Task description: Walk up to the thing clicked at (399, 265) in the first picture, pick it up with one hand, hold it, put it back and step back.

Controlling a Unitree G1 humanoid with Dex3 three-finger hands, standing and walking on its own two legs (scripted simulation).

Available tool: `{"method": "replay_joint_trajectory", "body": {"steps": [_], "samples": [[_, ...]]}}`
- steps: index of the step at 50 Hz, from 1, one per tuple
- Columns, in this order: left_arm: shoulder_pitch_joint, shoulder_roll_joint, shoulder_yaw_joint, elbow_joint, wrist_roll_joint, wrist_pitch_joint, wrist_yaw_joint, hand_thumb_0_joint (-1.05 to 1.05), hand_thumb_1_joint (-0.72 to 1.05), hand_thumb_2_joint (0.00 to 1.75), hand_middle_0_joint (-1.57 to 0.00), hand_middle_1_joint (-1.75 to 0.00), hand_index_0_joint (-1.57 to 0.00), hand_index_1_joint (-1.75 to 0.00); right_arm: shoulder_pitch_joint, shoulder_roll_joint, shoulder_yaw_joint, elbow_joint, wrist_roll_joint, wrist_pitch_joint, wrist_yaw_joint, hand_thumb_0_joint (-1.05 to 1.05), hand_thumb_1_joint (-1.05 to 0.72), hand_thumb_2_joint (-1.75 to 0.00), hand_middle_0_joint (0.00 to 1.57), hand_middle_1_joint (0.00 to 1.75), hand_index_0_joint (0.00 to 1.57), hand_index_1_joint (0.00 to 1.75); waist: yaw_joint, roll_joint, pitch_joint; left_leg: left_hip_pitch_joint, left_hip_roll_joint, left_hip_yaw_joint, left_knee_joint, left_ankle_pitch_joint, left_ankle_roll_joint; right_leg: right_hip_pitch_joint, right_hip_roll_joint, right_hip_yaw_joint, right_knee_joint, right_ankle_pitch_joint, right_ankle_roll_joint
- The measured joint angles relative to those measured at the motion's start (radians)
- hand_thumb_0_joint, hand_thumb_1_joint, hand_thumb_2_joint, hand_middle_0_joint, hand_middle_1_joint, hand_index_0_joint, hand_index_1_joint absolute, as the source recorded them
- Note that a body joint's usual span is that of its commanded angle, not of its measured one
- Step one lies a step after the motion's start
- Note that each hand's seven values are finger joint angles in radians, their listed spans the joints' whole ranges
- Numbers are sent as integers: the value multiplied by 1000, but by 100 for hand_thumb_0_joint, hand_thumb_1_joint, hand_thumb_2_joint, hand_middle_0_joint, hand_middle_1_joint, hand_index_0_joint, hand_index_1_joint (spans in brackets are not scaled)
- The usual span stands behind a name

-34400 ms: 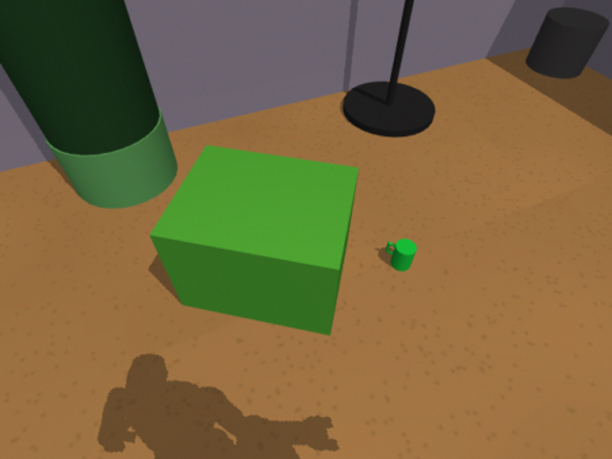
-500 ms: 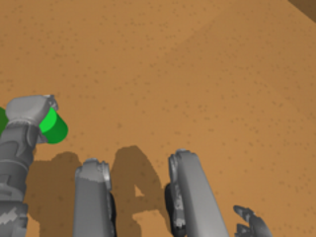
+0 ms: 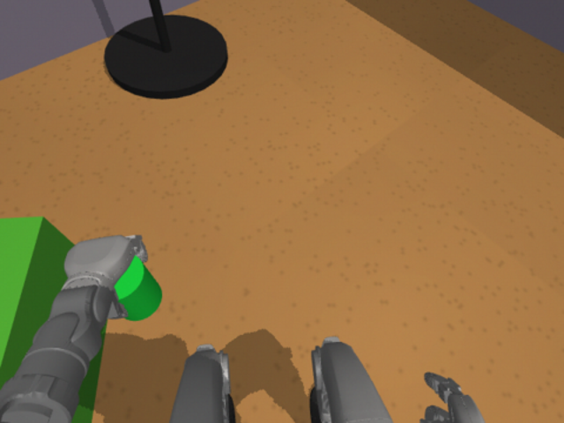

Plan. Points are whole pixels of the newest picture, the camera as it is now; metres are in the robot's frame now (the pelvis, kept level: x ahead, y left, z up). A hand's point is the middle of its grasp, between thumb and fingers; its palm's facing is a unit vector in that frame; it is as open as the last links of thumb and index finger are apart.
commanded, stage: lift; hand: left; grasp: from above
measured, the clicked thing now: (120, 284) +0.36 +0.25 -0.14
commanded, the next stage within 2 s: hold in 0.62 s
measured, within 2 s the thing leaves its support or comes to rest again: neither
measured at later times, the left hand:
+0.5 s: hand (95, 253) +0.35 +0.23 +0.02, palm faces -0.45 -0.09 -0.89, open 10.5 cm
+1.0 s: hand (84, 230) +0.36 +0.22 +0.07, palm faces -0.46 -0.07 -0.88, open 10.5 cm
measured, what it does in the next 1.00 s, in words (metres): rises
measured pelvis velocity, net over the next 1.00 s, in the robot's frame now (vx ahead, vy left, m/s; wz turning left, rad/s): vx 0.06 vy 0.00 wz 0.00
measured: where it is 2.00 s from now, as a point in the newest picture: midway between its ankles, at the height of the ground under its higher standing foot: outside the picture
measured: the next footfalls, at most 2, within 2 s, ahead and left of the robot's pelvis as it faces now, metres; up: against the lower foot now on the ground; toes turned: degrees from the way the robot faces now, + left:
none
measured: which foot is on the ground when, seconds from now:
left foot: down 0.00-1.00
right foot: down 0.00-1.00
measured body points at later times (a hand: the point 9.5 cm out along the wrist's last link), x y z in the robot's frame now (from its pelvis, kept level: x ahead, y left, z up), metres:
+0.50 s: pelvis +0.04 +0.00 +0.11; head +0.09 +0.00 +0.55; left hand +0.37 +0.23 +0.07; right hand +0.12 -0.27 -0.02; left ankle +0.07 +0.12 -0.58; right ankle +0.07 -0.15 -0.58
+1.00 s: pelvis +0.06 +0.00 +0.14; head +0.09 +0.00 +0.59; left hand +0.38 +0.22 +0.12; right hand +0.16 -0.27 +0.02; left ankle +0.07 +0.12 -0.58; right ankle +0.07 -0.15 -0.58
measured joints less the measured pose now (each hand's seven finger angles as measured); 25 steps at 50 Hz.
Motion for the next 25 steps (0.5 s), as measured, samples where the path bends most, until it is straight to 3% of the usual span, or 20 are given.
{"method": "replay_joint_trajectory", "body": {"steps": [12, 25], "samples": [[19, -59, -26, 104, 27, -14, 51, 1, -14, 69, -76, -64, -64, -70, 61, -12, -13, 43, -4, -20, -13, 1, -91, -90, 20, 30, 20, 30, 6, -8, 28, 309, 0, 21, -283, 74, -3, 301, -1, 2, -280, 77, -5], [24, -84, -41, 131, 18, 4, 71, 1, -15, 69, -76, -64, -64, -70, 73, -11, -22, 47, -4, -11, -8, 1, -91, -90, 20, 30, 20, 30, 13, -15, 72, 558, -7, 45, -525, 146, -1, 543, -6, 13, -519, 153, -1]]}}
